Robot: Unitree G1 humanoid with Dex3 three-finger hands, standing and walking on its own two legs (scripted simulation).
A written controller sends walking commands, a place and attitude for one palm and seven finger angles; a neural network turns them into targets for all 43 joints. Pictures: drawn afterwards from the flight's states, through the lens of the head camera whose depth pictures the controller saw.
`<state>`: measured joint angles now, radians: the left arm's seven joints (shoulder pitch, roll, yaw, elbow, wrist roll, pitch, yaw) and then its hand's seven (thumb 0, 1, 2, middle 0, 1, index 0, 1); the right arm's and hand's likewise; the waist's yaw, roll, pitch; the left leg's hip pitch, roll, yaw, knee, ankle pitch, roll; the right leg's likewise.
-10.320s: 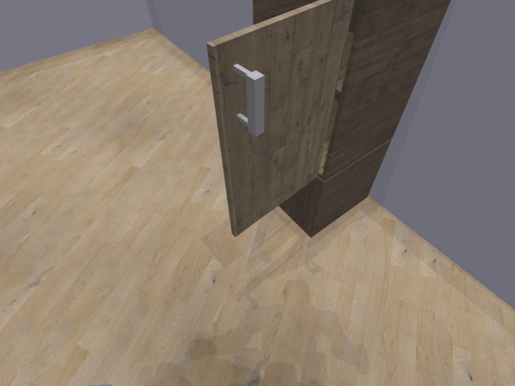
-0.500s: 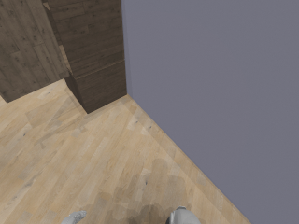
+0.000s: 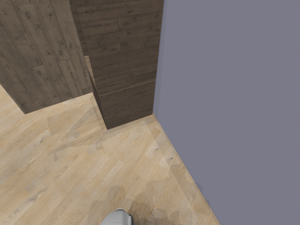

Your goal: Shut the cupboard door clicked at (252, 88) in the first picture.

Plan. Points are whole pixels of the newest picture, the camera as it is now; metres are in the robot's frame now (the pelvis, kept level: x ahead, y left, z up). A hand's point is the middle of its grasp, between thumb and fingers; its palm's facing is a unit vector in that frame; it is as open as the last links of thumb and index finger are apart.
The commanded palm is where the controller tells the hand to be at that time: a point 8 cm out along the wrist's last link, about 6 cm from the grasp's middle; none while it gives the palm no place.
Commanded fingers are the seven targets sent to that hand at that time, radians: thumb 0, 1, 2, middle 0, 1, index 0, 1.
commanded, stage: turn to face it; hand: left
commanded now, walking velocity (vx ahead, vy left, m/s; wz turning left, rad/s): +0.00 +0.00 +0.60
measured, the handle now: out of the picture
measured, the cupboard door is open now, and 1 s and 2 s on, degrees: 94 94 94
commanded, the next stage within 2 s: take the last steps up to it in 0.90 s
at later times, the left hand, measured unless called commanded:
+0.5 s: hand (85, 190) +0.23 +0.22 -0.15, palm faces +0.20 -0.95 -0.22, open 7.3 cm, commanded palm none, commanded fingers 0.00 0.90 0.90 -0.20 -0.30 -0.20 -0.30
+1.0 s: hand out of the picture +0.08 +0.20 -0.19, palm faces +0.48 -0.84 -0.24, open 7.3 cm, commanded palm none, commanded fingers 0.00 0.90 0.90 -0.20 -0.30 -0.20 -0.30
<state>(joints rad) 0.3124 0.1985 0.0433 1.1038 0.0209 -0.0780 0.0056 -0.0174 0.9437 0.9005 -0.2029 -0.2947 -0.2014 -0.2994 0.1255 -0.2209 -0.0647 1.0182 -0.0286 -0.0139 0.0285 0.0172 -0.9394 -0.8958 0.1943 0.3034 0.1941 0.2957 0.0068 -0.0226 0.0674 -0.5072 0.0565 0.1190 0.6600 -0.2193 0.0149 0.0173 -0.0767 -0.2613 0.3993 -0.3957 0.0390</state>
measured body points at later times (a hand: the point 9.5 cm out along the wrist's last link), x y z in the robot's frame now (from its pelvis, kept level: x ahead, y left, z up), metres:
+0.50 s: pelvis +0.13 +0.00 +0.00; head +0.18 +0.02 +0.45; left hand +0.22 +0.27 -0.13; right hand +0.23 -0.23 -0.14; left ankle +0.13 +0.09 -0.73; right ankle +0.17 -0.14 -0.70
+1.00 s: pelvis +0.18 +0.01 -0.01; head +0.22 +0.06 +0.44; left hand +0.06 +0.24 -0.17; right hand +0.42 -0.15 -0.13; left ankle +0.15 +0.11 -0.73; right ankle +0.18 -0.14 -0.69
